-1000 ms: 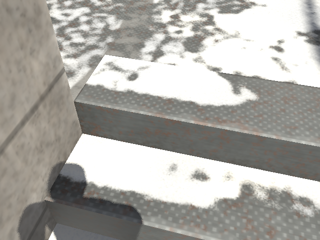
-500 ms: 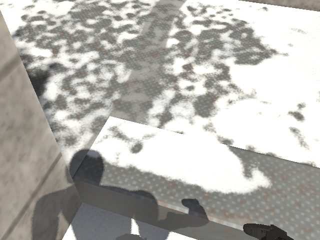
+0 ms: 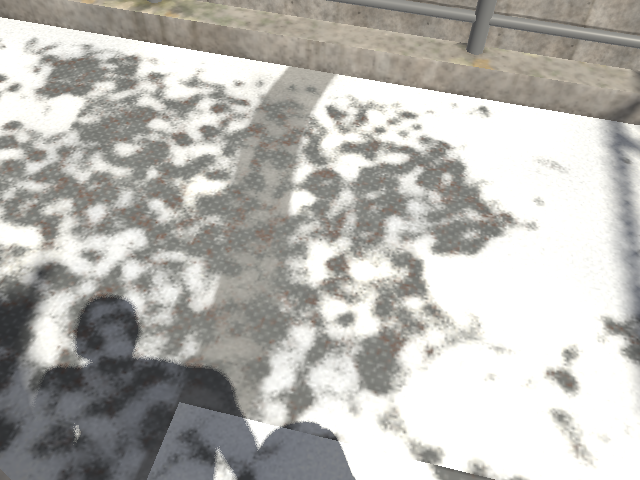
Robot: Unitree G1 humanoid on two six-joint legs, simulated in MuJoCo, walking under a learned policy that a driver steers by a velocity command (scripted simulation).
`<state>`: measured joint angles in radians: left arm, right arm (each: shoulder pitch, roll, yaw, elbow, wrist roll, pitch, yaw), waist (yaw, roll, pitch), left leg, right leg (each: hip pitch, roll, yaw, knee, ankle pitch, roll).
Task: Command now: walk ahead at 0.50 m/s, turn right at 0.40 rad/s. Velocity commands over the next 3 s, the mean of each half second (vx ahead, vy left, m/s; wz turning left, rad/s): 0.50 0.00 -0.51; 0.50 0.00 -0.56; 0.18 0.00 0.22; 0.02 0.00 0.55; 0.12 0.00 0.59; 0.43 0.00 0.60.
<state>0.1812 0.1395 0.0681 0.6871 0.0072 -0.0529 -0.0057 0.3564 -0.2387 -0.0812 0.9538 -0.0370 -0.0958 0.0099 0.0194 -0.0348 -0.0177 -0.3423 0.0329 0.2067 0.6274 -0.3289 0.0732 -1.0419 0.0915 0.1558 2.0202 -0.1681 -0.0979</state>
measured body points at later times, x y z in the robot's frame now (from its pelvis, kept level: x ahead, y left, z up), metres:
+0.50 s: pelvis +0.25 -0.08 +0.13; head +0.26 -0.07 +0.58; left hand +0.40 +0.15 +0.00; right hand +0.39 -0.34 +0.07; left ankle +0.26 +0.07 -0.38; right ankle +0.30 -0.13 -0.55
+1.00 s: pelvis +0.55 -0.12 +0.17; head +0.58 -0.12 +0.62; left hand +0.71 +0.12 +0.05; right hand +0.62 -0.43 +0.11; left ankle +0.66 -0.06 -0.55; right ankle +0.35 -0.14 -0.47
